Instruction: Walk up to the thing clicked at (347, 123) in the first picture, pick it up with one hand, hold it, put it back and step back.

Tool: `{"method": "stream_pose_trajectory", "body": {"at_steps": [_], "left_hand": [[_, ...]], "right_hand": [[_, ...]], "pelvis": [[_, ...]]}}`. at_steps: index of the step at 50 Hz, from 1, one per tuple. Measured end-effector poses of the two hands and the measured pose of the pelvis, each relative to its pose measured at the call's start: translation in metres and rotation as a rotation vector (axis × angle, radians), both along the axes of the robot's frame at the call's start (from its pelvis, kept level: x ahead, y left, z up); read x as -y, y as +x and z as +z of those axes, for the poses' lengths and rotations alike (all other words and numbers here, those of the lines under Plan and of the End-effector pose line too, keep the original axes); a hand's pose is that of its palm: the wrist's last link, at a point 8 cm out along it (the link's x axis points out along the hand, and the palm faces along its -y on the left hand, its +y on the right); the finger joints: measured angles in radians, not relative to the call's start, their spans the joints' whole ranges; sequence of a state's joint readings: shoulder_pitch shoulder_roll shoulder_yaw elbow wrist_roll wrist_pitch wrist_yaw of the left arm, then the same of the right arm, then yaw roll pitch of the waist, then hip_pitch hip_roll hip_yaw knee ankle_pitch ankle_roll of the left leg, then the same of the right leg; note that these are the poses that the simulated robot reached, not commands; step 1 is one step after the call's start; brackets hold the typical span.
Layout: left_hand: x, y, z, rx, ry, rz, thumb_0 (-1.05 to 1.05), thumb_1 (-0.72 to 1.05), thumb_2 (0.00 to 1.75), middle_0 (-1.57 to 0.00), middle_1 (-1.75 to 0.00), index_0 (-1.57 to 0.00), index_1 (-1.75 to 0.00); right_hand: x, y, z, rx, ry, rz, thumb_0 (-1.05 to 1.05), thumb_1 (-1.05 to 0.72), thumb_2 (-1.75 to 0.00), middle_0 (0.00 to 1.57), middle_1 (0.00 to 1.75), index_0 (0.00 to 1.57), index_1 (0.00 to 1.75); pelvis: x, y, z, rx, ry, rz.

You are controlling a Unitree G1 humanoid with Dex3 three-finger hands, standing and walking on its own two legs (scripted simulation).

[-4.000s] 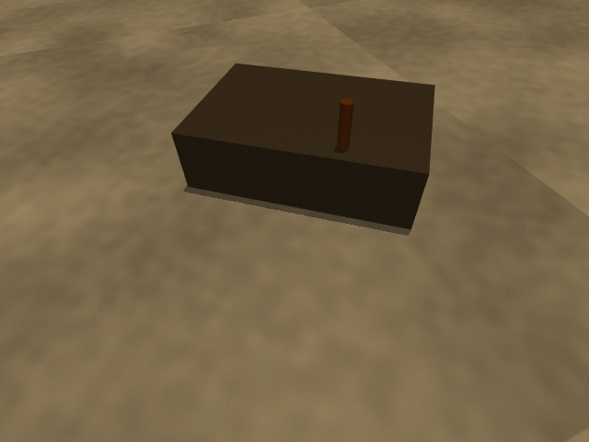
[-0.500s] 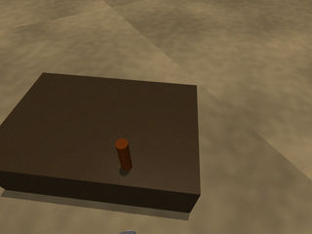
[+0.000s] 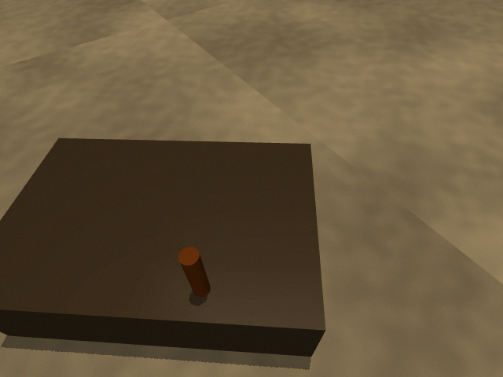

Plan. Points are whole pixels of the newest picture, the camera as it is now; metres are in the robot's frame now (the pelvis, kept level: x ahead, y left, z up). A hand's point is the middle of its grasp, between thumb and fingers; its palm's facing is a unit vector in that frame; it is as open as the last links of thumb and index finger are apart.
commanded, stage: walk up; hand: left
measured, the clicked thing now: (195, 273) +0.44 +0.19 -0.33
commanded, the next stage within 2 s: stand in 1.04 s
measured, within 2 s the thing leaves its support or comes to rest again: neither
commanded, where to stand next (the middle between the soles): +0.04 +0.00 m, yaw +1 degrees
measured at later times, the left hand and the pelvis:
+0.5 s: hand out of the picture +0.11 +0.24 -0.14, palm faces -0.03 -0.95 -0.32, open 7.4 cm; pelvis +0.01 +0.00 +0.01, yaw +0 degrees
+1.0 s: hand out of the picture +0.09 +0.25 -0.14, palm faces -0.01 -0.94 -0.33, open 7.4 cm; pelvis +0.01 +0.00 +0.02, yaw +1 degrees
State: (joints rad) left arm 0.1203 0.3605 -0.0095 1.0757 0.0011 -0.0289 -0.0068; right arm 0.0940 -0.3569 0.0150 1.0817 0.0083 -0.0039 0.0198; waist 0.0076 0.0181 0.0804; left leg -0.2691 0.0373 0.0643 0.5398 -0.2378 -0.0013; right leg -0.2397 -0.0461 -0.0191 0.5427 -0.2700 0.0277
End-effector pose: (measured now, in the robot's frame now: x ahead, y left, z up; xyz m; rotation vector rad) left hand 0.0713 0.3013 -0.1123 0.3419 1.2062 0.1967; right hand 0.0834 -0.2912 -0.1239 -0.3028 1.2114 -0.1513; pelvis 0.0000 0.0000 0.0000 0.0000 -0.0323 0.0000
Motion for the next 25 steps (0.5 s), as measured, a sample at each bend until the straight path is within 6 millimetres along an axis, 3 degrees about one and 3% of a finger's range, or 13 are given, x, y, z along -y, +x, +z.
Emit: {"method": "stream_pose_trajectory", "body": {"at_steps": [6,12,18,25], "left_hand": [[0.004,0.029,0.007,0.036,-0.008,-0.004,0.01,0.90,0.90,-0.20,-0.30,-0.20,-0.30],[0.010,0.044,0.011,0.051,-0.021,-0.015,0.01,0.90,0.90,-0.20,-0.30,-0.20,-0.30],[0.014,0.045,0.011,0.043,-0.033,-0.016,0.01,0.90,0.90,-0.20,-0.30,-0.20,-0.30],[0.014,0.031,0.007,0.008,-0.040,0.004,0.01,0.90,0.90,-0.20,-0.30,-0.20,-0.30]], "right_hand": [[0.004,0.000,0.006,-0.024,-0.011,-0.024,0.01,-0.91,-0.90,0.20,0.30,0.20,0.30],[0.012,0.007,0.015,-0.006,-0.029,-0.042,0.01,-0.91,-0.90,0.20,0.30,0.20,0.30],[0.017,0.011,0.021,0.006,-0.040,-0.047,0.01,-0.91,-0.90,0.20,0.30,0.20,0.30],[0.016,0.008,0.022,-0.005,-0.042,-0.047,0.01,-0.91,-0.90,0.20,0.30,0.20,0.30]], "pelvis": [[0.001,0.006,0.007,0.006,0.003,0.000],[0.003,0.008,0.011,0.009,0.004,-0.002],[0.004,0.009,0.014,0.007,0.001,-0.002],[0.004,0.011,0.015,0.008,0.000,0.000]]}}
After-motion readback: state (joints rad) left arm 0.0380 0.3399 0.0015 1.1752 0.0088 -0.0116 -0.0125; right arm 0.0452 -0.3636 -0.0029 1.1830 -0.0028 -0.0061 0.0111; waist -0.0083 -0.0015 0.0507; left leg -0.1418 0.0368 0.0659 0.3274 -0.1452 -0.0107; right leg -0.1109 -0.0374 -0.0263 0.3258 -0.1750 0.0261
